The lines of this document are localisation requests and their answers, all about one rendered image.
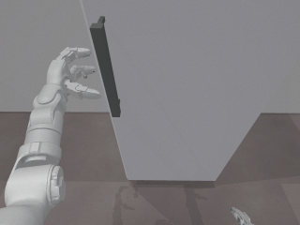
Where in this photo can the handle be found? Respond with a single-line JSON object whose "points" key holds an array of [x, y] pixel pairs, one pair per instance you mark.
{"points": [[100, 42]]}

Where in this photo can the robot right hand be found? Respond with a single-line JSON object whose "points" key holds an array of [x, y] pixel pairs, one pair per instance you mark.
{"points": [[241, 217]]}

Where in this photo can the fridge door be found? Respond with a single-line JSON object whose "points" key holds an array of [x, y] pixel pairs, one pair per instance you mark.
{"points": [[192, 77]]}

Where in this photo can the robot left upper arm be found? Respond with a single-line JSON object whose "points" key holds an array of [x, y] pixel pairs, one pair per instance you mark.
{"points": [[32, 193]]}

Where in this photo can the robot left hand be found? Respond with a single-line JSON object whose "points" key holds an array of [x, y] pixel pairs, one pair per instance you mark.
{"points": [[59, 73]]}

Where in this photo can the robot left forearm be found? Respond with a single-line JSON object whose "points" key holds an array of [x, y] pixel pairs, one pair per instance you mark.
{"points": [[44, 132]]}

